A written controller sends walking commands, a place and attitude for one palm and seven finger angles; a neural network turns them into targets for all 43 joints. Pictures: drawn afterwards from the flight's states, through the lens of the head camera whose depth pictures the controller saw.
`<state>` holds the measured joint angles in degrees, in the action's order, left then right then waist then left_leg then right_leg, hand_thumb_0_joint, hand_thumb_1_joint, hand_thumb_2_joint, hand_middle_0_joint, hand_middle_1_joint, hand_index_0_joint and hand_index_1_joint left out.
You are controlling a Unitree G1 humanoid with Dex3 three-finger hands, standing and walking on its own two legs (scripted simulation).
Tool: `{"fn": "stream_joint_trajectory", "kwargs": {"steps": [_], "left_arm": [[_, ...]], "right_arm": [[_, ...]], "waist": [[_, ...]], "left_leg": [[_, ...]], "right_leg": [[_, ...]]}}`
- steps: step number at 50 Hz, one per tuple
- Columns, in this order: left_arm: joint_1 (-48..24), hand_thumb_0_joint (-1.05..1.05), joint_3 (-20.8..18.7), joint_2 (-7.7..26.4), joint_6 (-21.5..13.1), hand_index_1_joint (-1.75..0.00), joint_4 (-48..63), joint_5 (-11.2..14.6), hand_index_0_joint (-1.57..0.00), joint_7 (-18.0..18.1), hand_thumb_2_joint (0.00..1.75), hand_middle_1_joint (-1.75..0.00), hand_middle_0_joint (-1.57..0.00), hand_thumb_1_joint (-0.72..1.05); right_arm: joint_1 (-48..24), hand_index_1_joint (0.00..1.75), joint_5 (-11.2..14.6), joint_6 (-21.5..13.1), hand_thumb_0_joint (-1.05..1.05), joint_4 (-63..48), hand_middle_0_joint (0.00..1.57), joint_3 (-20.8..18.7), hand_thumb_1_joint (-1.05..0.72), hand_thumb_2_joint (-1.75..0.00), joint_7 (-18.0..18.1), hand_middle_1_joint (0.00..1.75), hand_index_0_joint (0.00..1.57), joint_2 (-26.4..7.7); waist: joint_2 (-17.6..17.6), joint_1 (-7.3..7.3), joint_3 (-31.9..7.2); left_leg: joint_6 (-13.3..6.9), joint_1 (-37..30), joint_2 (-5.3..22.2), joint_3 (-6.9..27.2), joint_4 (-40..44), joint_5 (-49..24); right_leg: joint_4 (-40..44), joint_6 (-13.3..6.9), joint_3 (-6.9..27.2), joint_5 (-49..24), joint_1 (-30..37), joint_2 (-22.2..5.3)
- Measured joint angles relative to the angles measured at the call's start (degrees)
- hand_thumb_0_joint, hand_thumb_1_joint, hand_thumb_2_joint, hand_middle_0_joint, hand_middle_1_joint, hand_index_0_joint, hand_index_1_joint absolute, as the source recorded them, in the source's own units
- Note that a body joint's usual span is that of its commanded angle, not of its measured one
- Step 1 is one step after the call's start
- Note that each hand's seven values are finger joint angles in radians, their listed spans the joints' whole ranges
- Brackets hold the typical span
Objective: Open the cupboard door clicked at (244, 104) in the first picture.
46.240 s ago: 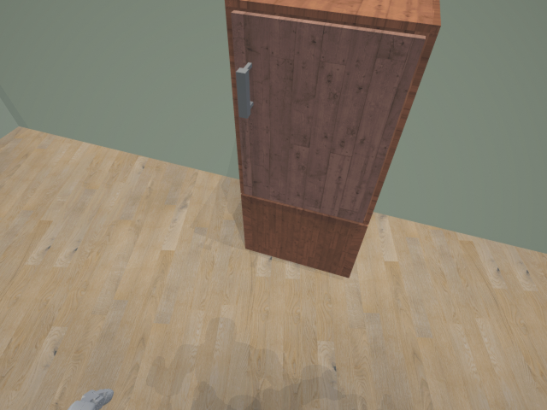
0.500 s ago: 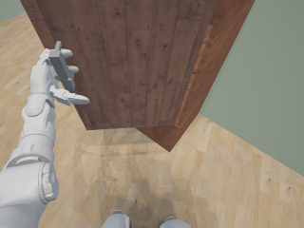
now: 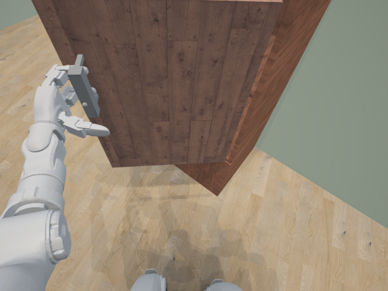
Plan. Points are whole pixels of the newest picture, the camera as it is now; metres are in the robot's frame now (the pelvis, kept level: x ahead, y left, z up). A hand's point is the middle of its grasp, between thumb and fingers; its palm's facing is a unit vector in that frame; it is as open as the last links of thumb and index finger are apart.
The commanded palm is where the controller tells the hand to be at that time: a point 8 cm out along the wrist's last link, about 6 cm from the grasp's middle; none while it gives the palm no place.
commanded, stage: close the thumb around the handle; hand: left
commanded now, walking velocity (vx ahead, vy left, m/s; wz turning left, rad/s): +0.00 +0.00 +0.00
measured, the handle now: (87, 87) +0.52 +0.22 +0.09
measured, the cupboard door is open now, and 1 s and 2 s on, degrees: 43 46 81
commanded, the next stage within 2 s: pull the door open along its arc in 0.64 s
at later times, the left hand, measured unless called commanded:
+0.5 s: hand (88, 103) +0.47 +0.20 +0.10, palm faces +0.05 -1.00 -0.01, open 6.5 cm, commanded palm +0.44 +0.25 +0.09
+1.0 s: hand (93, 113) +0.45 +0.19 +0.09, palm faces +0.07 -1.00 +0.00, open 6.0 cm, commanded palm +0.39 +0.24 +0.09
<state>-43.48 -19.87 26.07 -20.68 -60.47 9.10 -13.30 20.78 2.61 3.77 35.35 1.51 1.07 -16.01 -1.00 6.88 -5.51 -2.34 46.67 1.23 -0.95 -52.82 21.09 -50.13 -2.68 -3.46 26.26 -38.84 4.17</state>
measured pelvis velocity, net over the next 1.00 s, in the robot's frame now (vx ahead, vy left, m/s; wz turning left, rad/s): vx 0.00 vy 0.00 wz -0.02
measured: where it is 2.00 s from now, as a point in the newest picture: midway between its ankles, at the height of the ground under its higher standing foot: outside the picture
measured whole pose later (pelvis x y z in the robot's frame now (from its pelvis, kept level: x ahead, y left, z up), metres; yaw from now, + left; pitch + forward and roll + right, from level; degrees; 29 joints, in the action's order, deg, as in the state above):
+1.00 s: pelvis +0.00 +0.00 +0.00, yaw -1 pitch +14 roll -2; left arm -34.6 -18.4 21.5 -19.9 -51.6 10.4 -9.7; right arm 22.7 2.7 4.4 34.5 1.1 0.1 -15.5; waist -1.9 6.1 -6.6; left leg -2.3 43.8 1.5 -2.3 -51.3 21.2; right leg -49.3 -2.7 -1.9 26.2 -36.9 4.4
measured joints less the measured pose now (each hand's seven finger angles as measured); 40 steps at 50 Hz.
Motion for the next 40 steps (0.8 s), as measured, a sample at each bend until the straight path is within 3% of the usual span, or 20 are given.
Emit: {"fn": "stream_joint_trajectory", "kwargs": {"steps": [8, 18, 27, 40], "left_arm": [[-1.18, -0.01, 1.35, -1.34, 0.59, -1.22, -0.58, -0.14, -0.32, 1.16, 0.39, -1.22, -0.32, -0.29], [-0.8, 0.0, 0.54, -1.66, -0.15, -1.27, -0.46, -1.31, -0.35, 2.81, 0.61, -1.28, -0.35, 0.2], [-0.85, 0.0, 1.16, -1.46, -0.02, -1.32, -0.83, -1.23, -0.39, 1.44, 0.79, -1.33, -0.39, 0.63], [-1.42, 0.01, 0.31, -1.63, -0.2, -1.34, -1.28, -1.39, -0.35, 3.41, 0.83, -1.35, -0.35, 0.68]], "right_arm": [[0.3, 0.3, -0.22, 0.13, 0.01, 0.26, 0.2, 0.15, -0.9, -0.9, -0.2, 0.29, 0.2, 0.31], [1.28, 0.3, -0.56, 0.33, 0.01, 0.31, 0.2, 0.41, -0.9, -0.89, -0.6, 0.3, 0.2, 0.89], [1.76, 0.3, -0.42, 0.52, 0.01, 0.55, 0.2, 0.31, -0.9, -0.89, -0.34, 0.3, 0.2, 0.66], [1.27, 0.3, -0.62, 0.08, 0.01, 0.07, 0.2, 0.05, -0.9, -0.89, -0.37, 0.29, 0.2, 0.24]], "waist": [[-0.34, -0.2, -0.05], [-0.51, 0.2, -0.19], [-0.53, 0.23, -0.13], [-0.44, 0.59, 0.0]], "left_leg": [[-0.42, 0.29, -0.38, -0.21, -0.16, 0.1], [-0.61, 0.29, -0.3, -0.68, -0.26, 0.31], [-0.55, -0.05, -0.22, -0.51, -0.06, 0.14], [-0.21, 0.46, -0.05, -0.5, -0.08, -0.26]], "right_leg": [[-0.22, 0.44, 0.17, 0.15, -0.27, -0.39], [-0.38, 0.63, 0.65, 0.21, -0.45, -0.37], [-0.02, 0.56, 0.53, -0.02, -0.02, -0.26], [-0.56, 0.22, 0.52, -0.17, -0.82, -0.11]]}}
